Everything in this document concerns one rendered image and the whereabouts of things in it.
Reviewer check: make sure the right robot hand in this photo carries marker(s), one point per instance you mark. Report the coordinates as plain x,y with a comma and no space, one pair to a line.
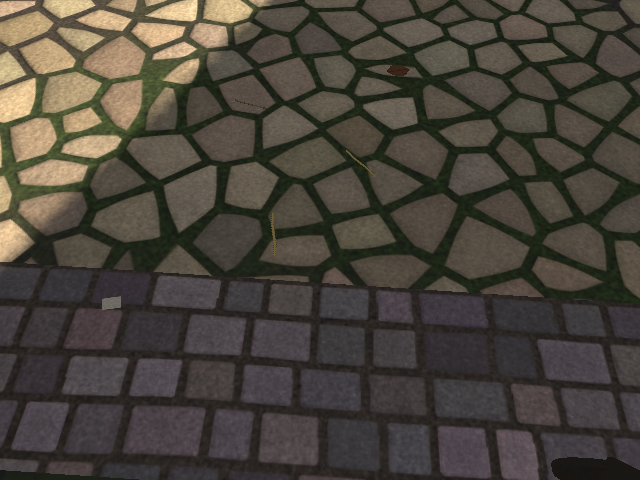
574,468

